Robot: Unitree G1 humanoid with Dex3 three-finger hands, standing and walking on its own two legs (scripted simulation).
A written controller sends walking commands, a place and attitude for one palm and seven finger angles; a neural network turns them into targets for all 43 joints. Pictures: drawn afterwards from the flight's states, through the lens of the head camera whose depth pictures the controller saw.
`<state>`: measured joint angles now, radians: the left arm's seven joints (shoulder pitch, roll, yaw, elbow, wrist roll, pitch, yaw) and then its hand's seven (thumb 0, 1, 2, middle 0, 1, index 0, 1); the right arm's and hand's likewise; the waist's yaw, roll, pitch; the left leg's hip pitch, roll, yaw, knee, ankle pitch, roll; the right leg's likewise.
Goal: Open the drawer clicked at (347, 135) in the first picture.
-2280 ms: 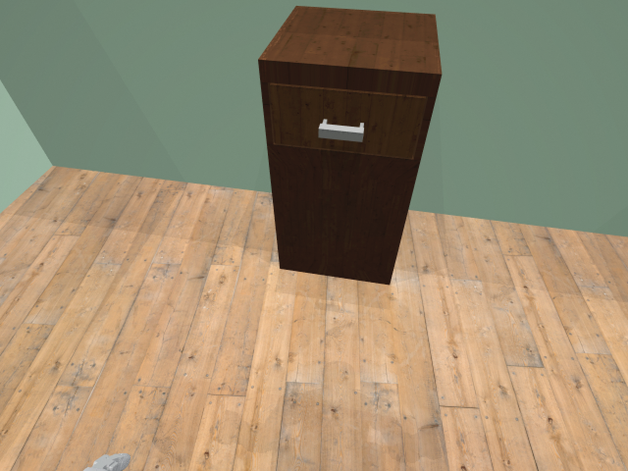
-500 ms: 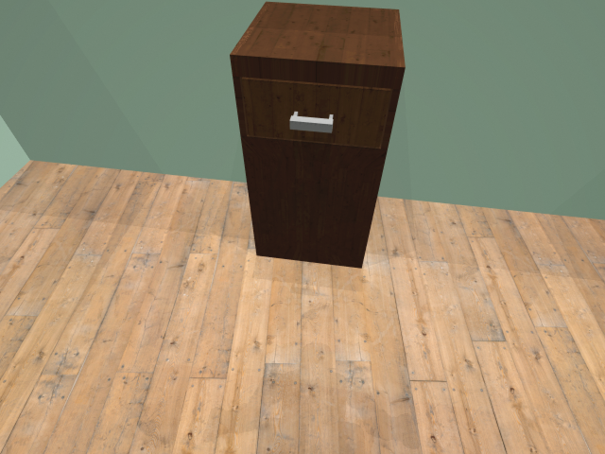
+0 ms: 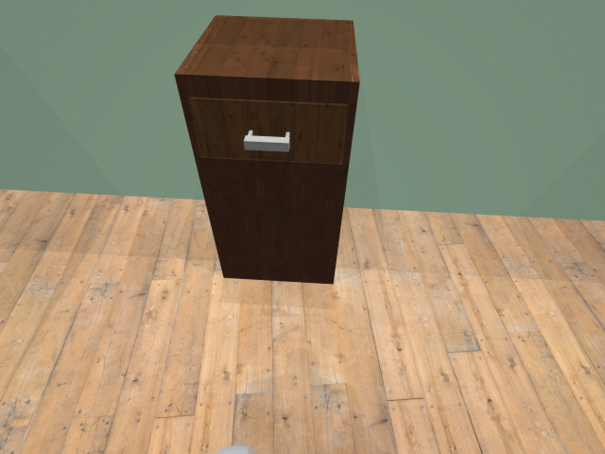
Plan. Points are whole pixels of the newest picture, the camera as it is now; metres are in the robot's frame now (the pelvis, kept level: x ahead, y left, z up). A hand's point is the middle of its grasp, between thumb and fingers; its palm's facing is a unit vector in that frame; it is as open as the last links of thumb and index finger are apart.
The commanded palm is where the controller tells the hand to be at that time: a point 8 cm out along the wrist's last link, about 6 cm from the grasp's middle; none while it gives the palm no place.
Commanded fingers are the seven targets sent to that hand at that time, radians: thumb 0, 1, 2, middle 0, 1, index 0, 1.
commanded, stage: take the last steps up to it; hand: left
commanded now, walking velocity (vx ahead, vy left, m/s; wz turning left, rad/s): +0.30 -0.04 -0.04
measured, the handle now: (268, 139) +0.88 +0.17 -0.07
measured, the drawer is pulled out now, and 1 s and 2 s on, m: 0.00 0.00 0.00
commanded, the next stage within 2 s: come to a stop and stand still in 0.80 s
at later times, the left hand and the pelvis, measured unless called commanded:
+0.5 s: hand (176, 427) +0.20 +0.22 -0.18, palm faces +0.03 -0.99 -0.16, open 7.4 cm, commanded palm none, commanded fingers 0.00 0.90 0.90 -0.20 -0.30 -0.20 -0.30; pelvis +0.17 +0.05 +0.00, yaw -3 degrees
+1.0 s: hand (253, 333) +0.36 +0.13 -0.16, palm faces +0.02 -0.98 -0.21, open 7.2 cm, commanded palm none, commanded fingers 0.00 0.90 0.90 -0.20 -0.30 -0.20 -0.30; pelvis +0.33 -0.05 +0.00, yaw -2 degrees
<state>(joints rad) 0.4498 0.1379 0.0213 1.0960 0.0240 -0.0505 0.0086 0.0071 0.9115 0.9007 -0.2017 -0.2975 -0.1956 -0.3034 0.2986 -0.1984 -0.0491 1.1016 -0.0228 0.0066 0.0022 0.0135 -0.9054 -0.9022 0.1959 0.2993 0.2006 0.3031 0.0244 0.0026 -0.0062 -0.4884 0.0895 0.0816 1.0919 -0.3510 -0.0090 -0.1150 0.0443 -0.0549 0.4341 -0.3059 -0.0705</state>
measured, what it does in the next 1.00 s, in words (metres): walks ahead: left foot, then right foot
